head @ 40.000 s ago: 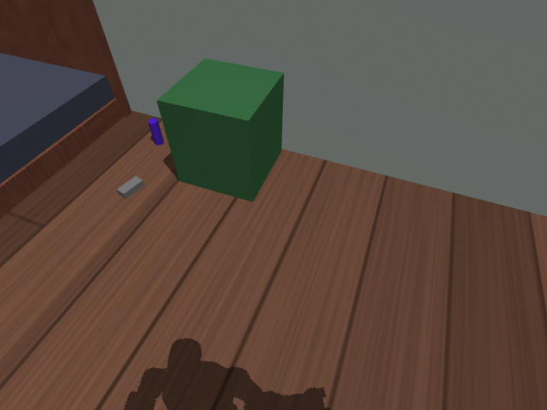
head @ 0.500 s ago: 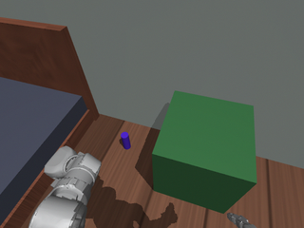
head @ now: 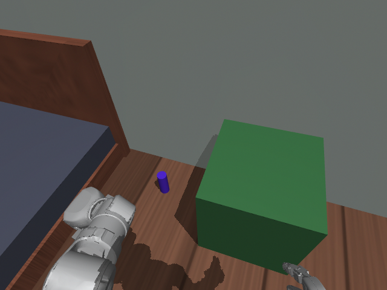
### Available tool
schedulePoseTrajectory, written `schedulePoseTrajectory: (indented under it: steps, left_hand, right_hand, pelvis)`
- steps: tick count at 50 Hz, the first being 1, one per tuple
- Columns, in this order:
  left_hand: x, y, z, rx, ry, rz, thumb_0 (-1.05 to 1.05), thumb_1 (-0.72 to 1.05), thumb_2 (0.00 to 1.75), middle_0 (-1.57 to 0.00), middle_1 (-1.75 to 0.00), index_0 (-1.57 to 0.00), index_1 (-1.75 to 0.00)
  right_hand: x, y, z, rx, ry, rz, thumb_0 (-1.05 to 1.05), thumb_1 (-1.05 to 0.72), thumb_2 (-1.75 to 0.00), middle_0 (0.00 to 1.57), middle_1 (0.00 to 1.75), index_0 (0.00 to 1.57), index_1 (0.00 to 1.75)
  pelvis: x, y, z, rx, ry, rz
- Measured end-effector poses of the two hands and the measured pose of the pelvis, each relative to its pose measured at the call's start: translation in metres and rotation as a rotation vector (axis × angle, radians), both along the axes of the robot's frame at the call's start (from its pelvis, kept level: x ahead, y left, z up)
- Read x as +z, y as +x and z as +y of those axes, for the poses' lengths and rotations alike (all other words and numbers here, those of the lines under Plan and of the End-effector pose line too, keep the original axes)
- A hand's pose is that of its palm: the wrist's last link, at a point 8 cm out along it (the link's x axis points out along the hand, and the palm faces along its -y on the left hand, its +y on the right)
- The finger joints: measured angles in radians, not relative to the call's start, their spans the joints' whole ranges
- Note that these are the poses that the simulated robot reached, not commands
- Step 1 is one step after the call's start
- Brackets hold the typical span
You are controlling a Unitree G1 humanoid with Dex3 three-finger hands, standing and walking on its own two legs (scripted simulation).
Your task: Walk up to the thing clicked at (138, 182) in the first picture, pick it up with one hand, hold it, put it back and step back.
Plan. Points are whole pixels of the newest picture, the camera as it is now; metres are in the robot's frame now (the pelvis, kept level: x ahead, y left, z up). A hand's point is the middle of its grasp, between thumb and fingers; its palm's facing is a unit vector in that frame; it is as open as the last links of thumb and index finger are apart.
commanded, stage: hold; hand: left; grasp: from above
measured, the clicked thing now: (101, 222) +0.32 +0.23 -0.07
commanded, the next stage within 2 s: crouch in 0.56 s
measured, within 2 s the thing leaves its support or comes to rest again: neither
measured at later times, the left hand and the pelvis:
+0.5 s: hand (100, 217) +0.31 +0.22 -0.04, palm faces -0.15 -0.40 -0.90, open 8.8 cm; pelvis +0.00 +0.00 +0.00, yaw +0 degrees
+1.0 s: hand (104, 230) +0.30 +0.23 -0.08, palm faces -0.26 -0.40 -0.88, open 8.7 cm; pelvis +0.00 +0.00 -0.01, yaw +0 degrees
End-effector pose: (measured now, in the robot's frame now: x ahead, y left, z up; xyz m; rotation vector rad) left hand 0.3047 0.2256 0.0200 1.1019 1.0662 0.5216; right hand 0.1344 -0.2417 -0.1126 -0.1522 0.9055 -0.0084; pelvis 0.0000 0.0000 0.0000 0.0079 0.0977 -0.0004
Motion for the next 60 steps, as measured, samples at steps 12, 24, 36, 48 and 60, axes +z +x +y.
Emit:
schedulePoseTrajectory:
  steps: [12,24,36,48,60]
  left_hand:
    - [0.005,0.003,0.001,-0.002,0.004,0.008,0.00,0.18,0.42,-0.76,-0.49,-0.77,-0.50]
    - [0.001,0.004,0.001,-0.002,0.001,0.006,0.00,0.17,0.43,-0.76,-0.48,-0.78,-0.49]
    - [0.008,0.010,0.000,0.004,0.005,0.013,0.00,0.18,0.42,-0.76,-0.48,-0.77,-0.49]
    - [-0.033,0.000,0.004,-0.022,-0.016,0.098,0.00,0.20,0.38,-0.75,-0.49,-0.77,-0.49]
    - [-0.123,0.014,0.017,-0.018,0.081,0.056,0.00,0.22,0.34,-0.75,-0.47,-0.78,-0.46]
  right_hand:
    - [0.006,0.004,0.001,-0.003,-0.004,-0.025,0.01,-0.91,-0.90,0.20,0.30,0.20,0.30]
    - [0.002,0.000,0.001,-0.011,-0.002,-0.001,0.01,-0.91,-0.90,0.20,0.30,0.20,0.30]
    - [0.005,0.005,0.000,-0.019,0.000,-0.007,0.01,-0.90,-0.90,0.20,0.30,0.20,0.30]
    - [-0.001,-0.007,-0.002,-0.033,-0.019,0.035,0.00,-0.87,-0.89,0.20,0.30,0.20,0.30]
    - [-0.064,-0.079,-0.022,-0.027,-0.108,0.202,0.00,-0.87,-0.89,0.20,0.30,0.20,0.30]
  pelvis:
    - [0.001,-0.001,0.002,-0.003,-0.001,-0.002]
    - [0.001,0.001,0.003,-0.005,-0.002,0.003]
    - [0.003,0.004,0.004,-0.007,-0.002,0.013]
    - [-0.002,0.001,0.003,-0.004,-0.006,0.056]
    - [-0.067,-0.027,0.005,-0.010,-0.018,0.260]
